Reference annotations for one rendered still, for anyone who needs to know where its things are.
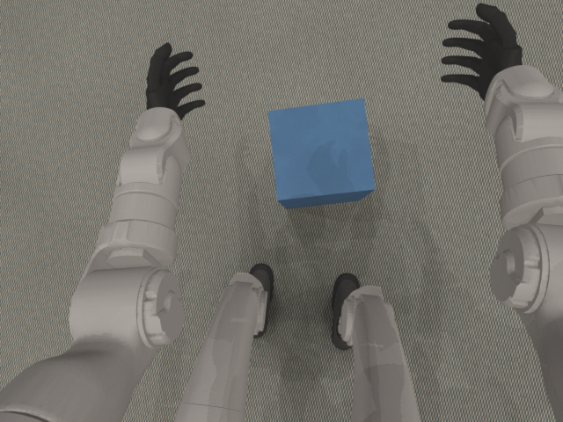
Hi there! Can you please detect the right robot shin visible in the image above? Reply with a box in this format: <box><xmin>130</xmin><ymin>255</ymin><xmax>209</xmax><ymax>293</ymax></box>
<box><xmin>338</xmin><ymin>286</ymin><xmax>394</xmax><ymax>342</ymax></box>

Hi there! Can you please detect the left robot hand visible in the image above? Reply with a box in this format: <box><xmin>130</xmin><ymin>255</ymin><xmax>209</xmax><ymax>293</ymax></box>
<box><xmin>145</xmin><ymin>42</ymin><xmax>205</xmax><ymax>120</ymax></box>

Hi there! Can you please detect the robot right upper arm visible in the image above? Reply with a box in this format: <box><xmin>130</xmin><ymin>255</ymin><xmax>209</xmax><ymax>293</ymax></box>
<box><xmin>490</xmin><ymin>223</ymin><xmax>563</xmax><ymax>422</ymax></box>

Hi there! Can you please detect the robot left upper arm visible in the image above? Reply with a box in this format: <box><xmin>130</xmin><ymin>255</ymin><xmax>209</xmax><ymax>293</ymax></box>
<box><xmin>0</xmin><ymin>266</ymin><xmax>185</xmax><ymax>422</ymax></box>

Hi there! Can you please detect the right robot hand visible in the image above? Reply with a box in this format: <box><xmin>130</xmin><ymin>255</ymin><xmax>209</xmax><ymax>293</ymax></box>
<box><xmin>441</xmin><ymin>4</ymin><xmax>523</xmax><ymax>101</ymax></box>

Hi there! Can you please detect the left robot forearm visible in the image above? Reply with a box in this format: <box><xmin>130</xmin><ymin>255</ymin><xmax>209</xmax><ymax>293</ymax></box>
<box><xmin>69</xmin><ymin>107</ymin><xmax>192</xmax><ymax>337</ymax></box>

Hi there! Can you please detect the left robot thigh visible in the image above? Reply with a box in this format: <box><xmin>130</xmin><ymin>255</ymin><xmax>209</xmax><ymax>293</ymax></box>
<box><xmin>174</xmin><ymin>281</ymin><xmax>267</xmax><ymax>422</ymax></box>

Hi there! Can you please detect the carton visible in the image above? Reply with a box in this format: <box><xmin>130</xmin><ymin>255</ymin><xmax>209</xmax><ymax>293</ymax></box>
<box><xmin>268</xmin><ymin>98</ymin><xmax>376</xmax><ymax>209</ymax></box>

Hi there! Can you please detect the right robot forearm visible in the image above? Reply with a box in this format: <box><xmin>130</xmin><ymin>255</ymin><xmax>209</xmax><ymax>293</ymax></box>
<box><xmin>484</xmin><ymin>65</ymin><xmax>563</xmax><ymax>231</ymax></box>

